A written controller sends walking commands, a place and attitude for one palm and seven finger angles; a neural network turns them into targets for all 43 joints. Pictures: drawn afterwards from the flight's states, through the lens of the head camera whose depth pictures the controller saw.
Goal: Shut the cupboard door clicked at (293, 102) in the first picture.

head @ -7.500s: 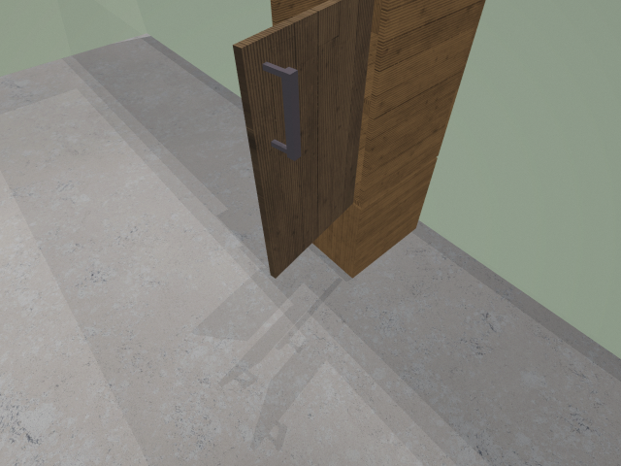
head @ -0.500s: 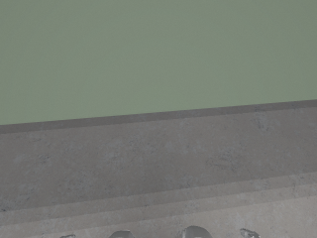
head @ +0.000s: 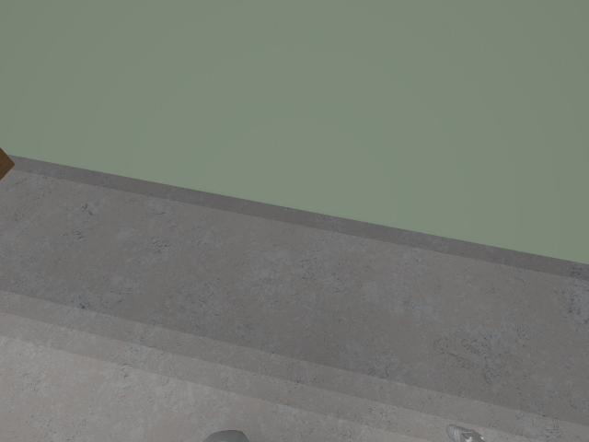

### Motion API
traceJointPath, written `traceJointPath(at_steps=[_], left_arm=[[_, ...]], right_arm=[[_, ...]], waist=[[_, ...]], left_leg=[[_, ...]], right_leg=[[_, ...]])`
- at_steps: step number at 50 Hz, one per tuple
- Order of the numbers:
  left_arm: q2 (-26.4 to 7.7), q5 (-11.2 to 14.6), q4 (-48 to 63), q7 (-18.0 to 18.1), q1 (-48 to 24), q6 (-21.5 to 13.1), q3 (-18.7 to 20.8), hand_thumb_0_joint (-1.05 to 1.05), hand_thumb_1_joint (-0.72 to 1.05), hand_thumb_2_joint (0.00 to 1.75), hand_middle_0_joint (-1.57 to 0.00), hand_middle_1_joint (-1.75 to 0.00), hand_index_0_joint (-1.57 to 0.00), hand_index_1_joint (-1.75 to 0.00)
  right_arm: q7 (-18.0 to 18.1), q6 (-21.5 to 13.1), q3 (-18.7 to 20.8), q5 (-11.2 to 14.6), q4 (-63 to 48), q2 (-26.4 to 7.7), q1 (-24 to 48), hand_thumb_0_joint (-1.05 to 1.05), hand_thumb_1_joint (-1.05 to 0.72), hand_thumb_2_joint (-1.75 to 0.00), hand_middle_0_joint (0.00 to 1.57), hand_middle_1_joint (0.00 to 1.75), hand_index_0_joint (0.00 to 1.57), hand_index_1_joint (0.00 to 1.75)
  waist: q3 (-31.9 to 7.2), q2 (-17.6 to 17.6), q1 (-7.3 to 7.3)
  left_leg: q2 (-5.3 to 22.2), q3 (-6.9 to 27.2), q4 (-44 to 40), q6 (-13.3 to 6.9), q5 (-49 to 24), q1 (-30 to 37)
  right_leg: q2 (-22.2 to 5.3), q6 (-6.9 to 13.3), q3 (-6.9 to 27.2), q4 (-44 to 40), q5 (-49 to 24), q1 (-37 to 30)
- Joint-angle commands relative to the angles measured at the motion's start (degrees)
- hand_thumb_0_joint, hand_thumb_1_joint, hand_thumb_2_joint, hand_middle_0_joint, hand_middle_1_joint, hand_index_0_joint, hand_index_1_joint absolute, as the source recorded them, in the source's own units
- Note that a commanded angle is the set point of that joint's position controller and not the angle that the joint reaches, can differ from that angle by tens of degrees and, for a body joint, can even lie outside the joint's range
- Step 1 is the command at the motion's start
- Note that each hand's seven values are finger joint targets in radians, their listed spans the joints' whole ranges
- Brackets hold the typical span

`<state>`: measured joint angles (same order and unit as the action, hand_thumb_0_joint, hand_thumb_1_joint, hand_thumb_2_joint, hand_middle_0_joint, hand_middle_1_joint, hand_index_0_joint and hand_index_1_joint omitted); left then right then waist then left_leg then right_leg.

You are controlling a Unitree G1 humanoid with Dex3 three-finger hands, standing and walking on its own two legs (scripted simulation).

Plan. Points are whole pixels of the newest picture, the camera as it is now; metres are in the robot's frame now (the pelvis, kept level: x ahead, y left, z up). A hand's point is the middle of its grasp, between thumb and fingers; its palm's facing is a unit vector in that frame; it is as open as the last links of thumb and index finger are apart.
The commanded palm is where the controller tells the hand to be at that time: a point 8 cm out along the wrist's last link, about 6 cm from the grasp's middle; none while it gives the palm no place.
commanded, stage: walk to a spot facing it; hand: left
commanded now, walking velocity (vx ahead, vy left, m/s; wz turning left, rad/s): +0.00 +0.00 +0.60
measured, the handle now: out of the picture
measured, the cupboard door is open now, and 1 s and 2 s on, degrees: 100 100 100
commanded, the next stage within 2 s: none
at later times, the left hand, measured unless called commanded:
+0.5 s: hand out of the picture +0.04 +0.18 -0.15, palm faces +0.31 -0.91 -0.27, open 7.4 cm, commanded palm none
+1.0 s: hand out of the picture +0.11 +0.28 -0.15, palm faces +0.56 -0.80 -0.21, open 7.4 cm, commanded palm none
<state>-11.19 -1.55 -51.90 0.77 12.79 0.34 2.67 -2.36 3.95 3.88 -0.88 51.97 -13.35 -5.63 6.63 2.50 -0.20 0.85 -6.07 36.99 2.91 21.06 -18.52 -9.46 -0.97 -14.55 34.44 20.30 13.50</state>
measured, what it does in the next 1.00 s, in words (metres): walks ahead, turning left: left foot, then right foot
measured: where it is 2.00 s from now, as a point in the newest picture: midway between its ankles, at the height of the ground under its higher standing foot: (205, 310)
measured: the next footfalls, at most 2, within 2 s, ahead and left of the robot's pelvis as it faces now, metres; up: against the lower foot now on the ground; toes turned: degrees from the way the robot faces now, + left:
left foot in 0.02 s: +0.04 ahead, +0.12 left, +0.00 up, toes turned +6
right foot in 0.36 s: +0.07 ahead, -0.15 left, +0.00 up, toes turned +8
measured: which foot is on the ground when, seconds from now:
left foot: up 0.00-0.00, down 0.02-0.34, up 0.36-0.72, down 0.74-1.00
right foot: down 0.00-0.02, up 0.04-0.34, down 0.36-0.74, up 0.76-1.00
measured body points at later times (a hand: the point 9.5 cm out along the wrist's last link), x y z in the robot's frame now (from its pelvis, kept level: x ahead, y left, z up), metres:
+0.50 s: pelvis +0.03 -0.03 +0.01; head +0.08 -0.04 +0.46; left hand +0.02 +0.23 -0.12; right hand +0.17 -0.26 -0.15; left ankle -0.01 +0.10 -0.65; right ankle +0.03 -0.15 -0.73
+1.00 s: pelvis +0.16 +0.07 +0.01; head +0.19 +0.09 +0.46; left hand +0.08 +0.32 -0.13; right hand +0.34 -0.10 -0.14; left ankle +0.08 +0.14 -0.73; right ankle +0.30 -0.03 -0.67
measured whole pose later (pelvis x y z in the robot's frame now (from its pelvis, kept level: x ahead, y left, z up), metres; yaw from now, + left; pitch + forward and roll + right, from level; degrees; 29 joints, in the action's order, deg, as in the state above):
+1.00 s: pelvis +0.16 +0.07 +0.01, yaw +32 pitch +1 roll +1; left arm -12.8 -1.8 -54.8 -1.9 10.1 0.0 4.3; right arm -0.6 -2.6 2.4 -1.6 55.9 -10.6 -12.7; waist 4.1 1.1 -0.9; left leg -0.7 -4.5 23.5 -2.0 15.2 -9.1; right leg -9.2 -4.1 -3.1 56.0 12.8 33.8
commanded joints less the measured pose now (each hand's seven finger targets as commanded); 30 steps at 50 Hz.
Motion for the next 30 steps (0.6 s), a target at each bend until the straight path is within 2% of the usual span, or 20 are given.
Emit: traceJointPath(at_steps=[1,2,3,4,6,7,10,12,13,15,16,17,18,19,20,21,22,24,26,30], left_arm=[[-7.0,1.2,6.7,-0.2,-2.0,-0.5,2.3,0.00,0.90,0.90,-0.20,-0.30,-0.20,-0.30],[-8.2,0.4,8.0,0.3,-6.0,0.4,2.2,0.00,0.90,0.90,-0.20,-0.30,-0.20,-0.30],[-6.9,0.6,7.4,0.5,-7.7,0.6,2.3,0.00,0.90,0.90,-0.20,-0.30,-0.20,-0.30],[-7.3,0.8,6.3,0.3,-7.2,0.8,2.5,0.00,0.90,0.90,-0.20,-0.30,-0.20,-0.30],[-7.0,0.6,4.5,-0.3,-4.9,1.2,2.6,0.00,0.90,0.90,-0.20,-0.30,-0.20,-0.30],[-6.8,0.6,4.2,-0.4,-4.4,1.4,2.7,0.00,0.90,0.90,-0.20,-0.30,-0.20,-0.30],[-6.3,0.6,4.6,-0.5,-4.4,1.4,2.5,0.00,0.90,0.90,-0.20,-0.30,-0.20,-0.30],[-6.1,0.7,5.0,-0.4,-4.2,1.3,2.5,0.00,0.90,0.90,-0.20,-0.30,-0.20,-0.30],[-5.9,0.8,4.8,-0.4,-3.0,1.0,2.4,0.00,0.90,0.90,-0.20,-0.30,-0.20,-0.30],[-6.9,0.6,3.4,-0.7,2.1,0.3,2.8,0.00,0.90,0.90,-0.20,-0.30,-0.20,-0.30],[-9.4,0.2,2.6,-0.6,6.1,-0.3,3.7,0.00,0.90,0.90,-0.20,-0.30,-0.20,-0.30],[-15.3,-0.8,2.2,0.0,9.6,-0.9,5.0,0.00,0.90,0.90,-0.20,-0.30,-0.20,-0.30],[-16.2,0.2,3.4,0.2,6.6,-0.6,4.3,0.00,0.90,0.90,-0.20,-0.30,-0.20,-0.30],[-14.5,0.4,4.2,0.4,3.5,-1.3,4.2,0.00,0.90,0.90,-0.20,-0.30,-0.20,-0.30],[-12.1,0.3,4.5,0.7,0.1,-1.7,3.8,0.00,0.90,0.90,-0.20,-0.30,-0.20,-0.30],[-10.1,0.3,4.8,0.5,-2.4,-2.2,3.1,0.00,0.90,0.90,-0.20,-0.30,-0.20,-0.30],[-9.1,0.3,4.2,0.3,-1.7,-2.8,2.7,0.00,0.90,0.90,-0.20,-0.30,-0.20,-0.30],[-9.2,0.2,2.3,0.1,1.6,-3.6,2.7,0.00,0.90,0.90,-0.20,-0.30,-0.20,-0.30],[-9.8,0.1,-0.1,0.0,5.9,-4.0,2.9,0.00,0.90,0.90,-0.20,-0.30,-0.20,-0.30],[-10.5,-0.2,-2.7,-0.3,9.1,-4.3,3.1,0.00,0.90,0.90,-0.20,-0.30,-0.20,-0.30]], right_arm=[[1.3,-2.4,4.0,-0.6,-2.6,-15.6,-10.2,0.00,-0.90,-0.90,0.20,0.30,0.20,0.30],[1.8,-2.1,3.9,-0.4,-1.1,-15.8,-13.2,0.00,-0.90,-0.90,0.20,0.30,0.20,0.30],[2.6,-2.4,3.9,-0.6,-1.5,-14.6,-11.5,0.00,-0.90,-0.90,0.20,0.30,0.20,0.30],[3.0,-2.4,3.5,-0.6,-2.6,-13.2,-7.4,0.00,-0.90,-0.90,0.20,0.30,0.20,0.30],[3.1,-2.7,2.6,-0.7,-3.7,-11.1,-3.1,0.00,-0.90,-0.90,0.20,0.30,0.20,0.30],[3.0,-2.7,2.5,-0.7,-3.7,-10.9,-2.9,0.00,-0.90,-0.90,0.20,0.30,0.20,0.30],[2.8,-2.5,2.7,-0.8,-3.5,-11.4,-2.6,0.00,-0.90,-0.90,0.20,0.30,0.20,0.30],[2.6,-2.1,3.0,-1.0,-3.7,-11.5,-2.1,0.00,-0.90,-0.90,0.20,0.30,0.20,0.30],[2.5,-1.9,3.1,-1.0,-3.9,-11.7,-1.7,0.00,-0.90,-0.90,0.20,0.30,0.20,0.30],[2.3,-1.5,3.3,-0.8,-4.6,-11.5,0.5,0.00,-0.90,-0.90,0.20,0.30,0.20,0.30],[2.1,-1.4,3.1,-0.5,-5.3,-9.2,1.6,0.00,-0.90,-0.90,0.20,0.30,0.20,0.30],[1.7,-1.7,2.1,0.1,-6.9,-4.4,2.0,0.00,-0.90,-0.90,0.20,0.30,0.20,0.30],[1.3,-2.1,2.2,-0.7,-8.1,-6.4,4.2,0.00,-0.90,-0.90,0.20,0.30,0.20,0.30],[1.0,-1.7,2.6,-0.9,-7.6,-6.9,3.9,0.00,-0.90,-0.90,0.20,0.30,0.20,0.30],[0.5,-1.5,2.9,-0.9,-6.3,-7.0,2.4,0.00,-0.90,-0.90,0.20,0.30,0.20,0.30],[-0.1,-1.4,2.7,-1.1,-5.3,-6.5,2.1,0.00,-0.90,-0.90,0.20,0.30,0.20,0.30],[-0.5,-1.3,2.3,-1.0,-4.8,-5.2,2.0,0.00,-0.90,-0.90,0.20,0.30,0.20,0.30],[-1.0,-1.6,1.6,-0.6,-4.4,-3.5,2.7,0.00,-0.90,-0.90,0.20,0.30,0.20,0.30],[-1.3,-1.9,1.1,-0.5,-4.6,-2.0,5.2,0.00,-0.90,-0.90,0.20,0.30,0.20,0.30],[-1.7,-2.9,0.1,-0.3,-5.4,-0.9,8.1,0.00,-0.90,-0.90,0.20,0.30,0.20,0.30]], waist=[[-14.6,-21.5,6.08],[-14.5,-14.6,7.12],[-13.8,-16.2,6.24],[-10.8,-16.3,4.51],[-8.5,-12.8,1.87],[-8.2,-11.0,1.57],[-7.7,-11.6,1.42],[-7.3,-12.4,1.37],[-8.4,-12.2,0.97],[-8.7,-10.7,-1.58],[-9.1,-4.2,-3.94],[-8.4,15.7,-6.21],[-4.6,15.6,-5.40],[-3.3,12.5,-2.87],[-3.7,10.5,-0.79],[-1.7,9.9,0.33],[-2.0,8.2,0.40],[-3.3,7.5,-0.68],[-4.0,5.2,-2.47],[-4.9,7.8,-3.79]], left_leg=[[23.1,28.8,-14.7,-14.6,-46.1,23.8],[24.0,27.5,-14.0,-17.2,-42.2,21.2],[20.5,26.7,-14.2,-16.3,-38.6,18.8],[18.0,23.5,-15.5,-14.6,-32.4,13.3],[14.1,19.2,-16.7,-11.7,-25.8,8.0],[13.1,19.0,-17.2,-11.3,-23.8,7.3],[11.8,19.4,-17.8,-11.0,-17.6,5.4],[11.4,21.3,-17.3,-11.0,-15.2,2.8],[10.9,22.4,-16.6,-10.8,-12.7,2.1],[8.4,22.2,-14.7,-8.7,2.3,-5.3],[3.6,18.8,-7.6,-6.1,9.7,-12.9],[-4.6,9.1,10.6,-1.5,15.1,-27.0],[-2.4,8.9,24.3,-1.2,13.3,-25.4],[0.4,10.7,31.5,-1.3,8.4,-24.2],[2.6,10.3,34.5,-1.0,4.3,-23.1],[4.0,8.8,34.6,-0.4,0.7,-21.9],[4.0,7.2,32.7,0.3,-1.6,-20.6],[3.6,4.6,25.4,0.7,-2.3,-20.3],[2.9,2.5,18.4,0.6,-1.9,-19.8],[2.5,-0.5,6.1,-0.7,-1.2,-16.2]], right_leg=[[1.2,-4.8,4.1,25.1,16.5,20.2],[1.8,-3.7,11.0,31.1,17.7,21.5],[1.9,-3.8,13.0,33.0,14.2,23.0],[1.7,-3.7,14.4,33.3,10.4,21.7],[2.5,-3.8,14.3,30.4,5.5,18.0],[3.2,-3.7,14.0,28.3,4.7,16.7],[4.8,-3.4,13.0,19.7,4.9,12.9],[6.3,-3.1,12.1,13.3,5.1,8.8],[7.2,-3.0,11.7,9.5,4.4,5.9],[8.6,-2.7,10.0,-1.6,0.2,-5.2],[4.8,-1.7,13.8,-12.0,4.5,-13.7],[-12.1,4.1,35.6,-23.5,19.3,-20.8],[-19.1,7.5,39.7,-27.5,20.1,-10.8],[-17.8,8.1,39.5,-27.6,20.7,-5.3],[-15.8,7.0,33.7,-26.6,17.6,-4.5],[-13.2,5.7,25.2,-25.3,9.8,-2.9],[-11.2,4.8,19.4,-24.2,2.5,-3.3],[-10.2,4.5,13.8,-22.4,-8.1,-9.4],[-10.7,4.6,11.1,-21.1,-15.4,-14.1],[-12.4,4.4,7.1,-18.0,-23.6,-17.9]])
